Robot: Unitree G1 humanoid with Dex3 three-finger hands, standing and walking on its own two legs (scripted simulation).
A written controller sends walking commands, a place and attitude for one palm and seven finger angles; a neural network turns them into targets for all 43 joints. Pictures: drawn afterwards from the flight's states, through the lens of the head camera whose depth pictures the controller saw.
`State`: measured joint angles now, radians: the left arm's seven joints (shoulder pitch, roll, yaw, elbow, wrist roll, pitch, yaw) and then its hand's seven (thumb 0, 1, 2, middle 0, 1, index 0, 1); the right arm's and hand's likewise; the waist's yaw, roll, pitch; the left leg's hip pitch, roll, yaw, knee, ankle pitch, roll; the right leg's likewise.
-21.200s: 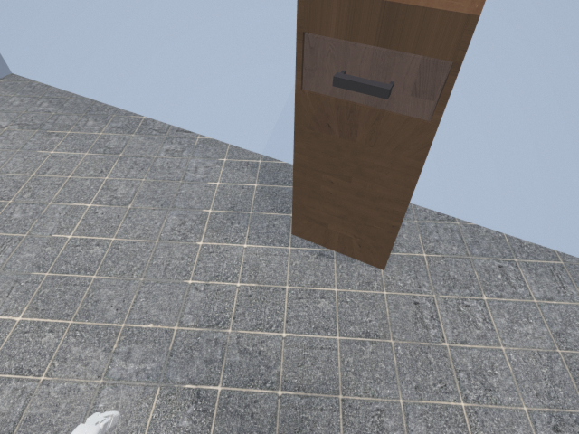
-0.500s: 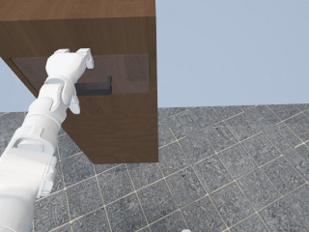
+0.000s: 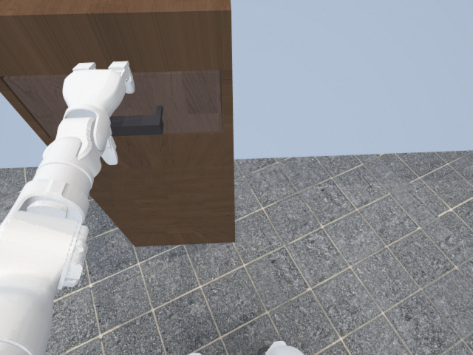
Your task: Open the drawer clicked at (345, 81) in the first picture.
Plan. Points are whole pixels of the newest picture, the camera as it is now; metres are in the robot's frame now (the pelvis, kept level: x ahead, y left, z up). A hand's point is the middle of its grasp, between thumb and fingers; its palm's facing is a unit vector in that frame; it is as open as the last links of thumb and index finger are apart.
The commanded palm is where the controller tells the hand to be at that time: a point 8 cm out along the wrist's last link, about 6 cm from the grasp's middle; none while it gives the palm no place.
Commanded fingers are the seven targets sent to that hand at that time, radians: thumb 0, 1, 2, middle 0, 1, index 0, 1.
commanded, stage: lower the fingers behind the handle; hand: left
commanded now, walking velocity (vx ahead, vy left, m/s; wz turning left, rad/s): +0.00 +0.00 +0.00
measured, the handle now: (123, 118) +0.55 +0.20 +0.05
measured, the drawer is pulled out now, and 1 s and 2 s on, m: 0.00 0.00 0.00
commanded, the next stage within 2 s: lift the fingers back up to retry in 0.86 s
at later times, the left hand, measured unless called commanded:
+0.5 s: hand (110, 116) +0.51 +0.20 +0.10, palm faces +0.04 +0.04 -1.00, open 13.8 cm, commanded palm +0.50 +0.21 +0.09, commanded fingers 0.00 -0.50 0.30 -0.30 -1.20 -0.30 -1.20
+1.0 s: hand (111, 130) +0.51 +0.22 +0.06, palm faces +0.02 +0.02 -1.00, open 13.6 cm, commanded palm +0.51 +0.21 +0.10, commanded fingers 0.00 -0.50 0.30 -0.30 -1.20 -0.30 -1.20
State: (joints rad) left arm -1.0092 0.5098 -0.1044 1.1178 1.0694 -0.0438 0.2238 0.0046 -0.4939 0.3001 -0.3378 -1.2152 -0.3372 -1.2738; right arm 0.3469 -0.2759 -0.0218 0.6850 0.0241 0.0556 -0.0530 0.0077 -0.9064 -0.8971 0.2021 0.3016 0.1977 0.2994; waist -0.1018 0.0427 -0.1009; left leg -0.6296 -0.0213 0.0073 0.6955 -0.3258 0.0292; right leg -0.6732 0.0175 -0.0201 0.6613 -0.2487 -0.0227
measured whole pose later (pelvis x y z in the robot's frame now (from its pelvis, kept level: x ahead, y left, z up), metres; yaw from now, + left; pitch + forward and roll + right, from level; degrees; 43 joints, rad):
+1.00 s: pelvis -0.01 +0.01 -0.02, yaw +1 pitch +20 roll -1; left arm -1.05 0.53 -0.14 1.14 1.07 -0.07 0.28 0.00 -0.49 0.30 -0.36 -1.23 -0.33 -1.30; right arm 0.39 -0.26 -0.01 0.70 0.02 0.02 -0.05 0.01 -0.91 -0.90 0.20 0.30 0.20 0.30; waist -0.11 0.04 -0.12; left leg -0.84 -0.03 -0.02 0.86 -0.37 0.04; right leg -0.86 0.01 -0.05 0.80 -0.29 -0.02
